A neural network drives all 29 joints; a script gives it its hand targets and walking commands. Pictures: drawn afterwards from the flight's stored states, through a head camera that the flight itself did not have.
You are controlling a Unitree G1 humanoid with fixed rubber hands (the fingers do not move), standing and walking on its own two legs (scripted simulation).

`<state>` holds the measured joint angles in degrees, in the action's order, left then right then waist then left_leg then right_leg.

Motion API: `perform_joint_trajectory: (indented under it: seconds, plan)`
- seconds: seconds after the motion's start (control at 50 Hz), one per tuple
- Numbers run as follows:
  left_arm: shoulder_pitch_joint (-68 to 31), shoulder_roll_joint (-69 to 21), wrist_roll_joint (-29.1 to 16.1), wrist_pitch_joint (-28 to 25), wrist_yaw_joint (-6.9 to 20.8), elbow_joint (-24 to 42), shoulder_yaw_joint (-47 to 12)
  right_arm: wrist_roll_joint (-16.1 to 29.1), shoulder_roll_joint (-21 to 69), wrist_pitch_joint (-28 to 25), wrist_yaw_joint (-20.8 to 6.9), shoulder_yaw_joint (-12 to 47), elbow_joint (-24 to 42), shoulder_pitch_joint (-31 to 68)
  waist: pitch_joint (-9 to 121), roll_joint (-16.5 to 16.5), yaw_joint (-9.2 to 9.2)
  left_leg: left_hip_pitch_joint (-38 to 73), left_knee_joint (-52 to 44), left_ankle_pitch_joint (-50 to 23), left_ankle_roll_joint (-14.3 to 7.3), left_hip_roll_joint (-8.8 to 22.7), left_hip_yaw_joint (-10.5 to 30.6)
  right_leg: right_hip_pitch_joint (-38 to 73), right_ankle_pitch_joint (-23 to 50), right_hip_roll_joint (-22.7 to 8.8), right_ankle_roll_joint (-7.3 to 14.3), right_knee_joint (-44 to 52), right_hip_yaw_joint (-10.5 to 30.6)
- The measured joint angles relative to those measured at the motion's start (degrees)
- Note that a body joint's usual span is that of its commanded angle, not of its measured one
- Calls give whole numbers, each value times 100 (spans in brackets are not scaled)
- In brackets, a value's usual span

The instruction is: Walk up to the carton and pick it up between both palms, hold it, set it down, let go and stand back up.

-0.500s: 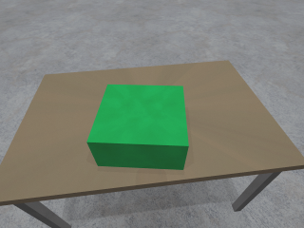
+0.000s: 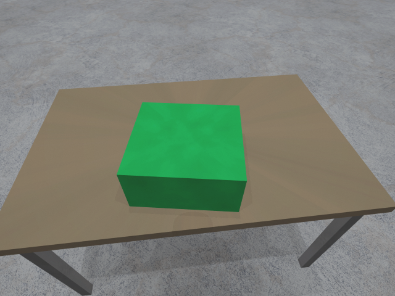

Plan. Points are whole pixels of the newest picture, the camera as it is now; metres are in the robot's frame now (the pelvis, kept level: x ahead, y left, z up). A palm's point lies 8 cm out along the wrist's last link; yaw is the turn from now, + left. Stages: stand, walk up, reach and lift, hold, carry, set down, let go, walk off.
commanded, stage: stand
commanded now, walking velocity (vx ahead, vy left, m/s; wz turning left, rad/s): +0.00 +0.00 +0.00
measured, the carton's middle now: (187, 153) +0.53 +0.02 -0.07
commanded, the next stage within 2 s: none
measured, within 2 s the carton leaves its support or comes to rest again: neither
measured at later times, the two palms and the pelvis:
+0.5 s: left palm out of the picture +0.06 +0.28 -0.12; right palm out of the picture +0.06 -0.30 -0.13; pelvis +0.00 +0.00 +0.00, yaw -1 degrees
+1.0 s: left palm out of the picture +0.10 +0.27 -0.12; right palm out of the picture +0.08 -0.30 -0.12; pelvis +0.02 -0.01 +0.00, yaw -1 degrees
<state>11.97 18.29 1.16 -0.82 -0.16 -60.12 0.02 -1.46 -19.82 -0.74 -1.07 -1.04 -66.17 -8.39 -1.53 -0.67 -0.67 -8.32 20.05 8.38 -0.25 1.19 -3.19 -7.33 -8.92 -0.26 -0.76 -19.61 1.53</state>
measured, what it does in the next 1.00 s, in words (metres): stands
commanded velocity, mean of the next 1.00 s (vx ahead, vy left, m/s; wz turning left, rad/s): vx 0.00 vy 0.00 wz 0.00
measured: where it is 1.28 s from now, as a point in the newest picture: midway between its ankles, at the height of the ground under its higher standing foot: outside the picture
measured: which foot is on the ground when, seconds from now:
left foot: down 0.00-1.00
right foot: down 0.00-1.00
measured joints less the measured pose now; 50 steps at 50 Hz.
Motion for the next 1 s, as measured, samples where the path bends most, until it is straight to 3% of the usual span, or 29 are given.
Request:
perform_joint_trajectory:
  seconds: [1.0]
  plan:
    - [-431,-7,-33,8,-3,-261,7,71,35,-8,37,-3,-56,256,-106,14,-33,206,-122,147,101,78,-31,149,-174,79,77,49,32]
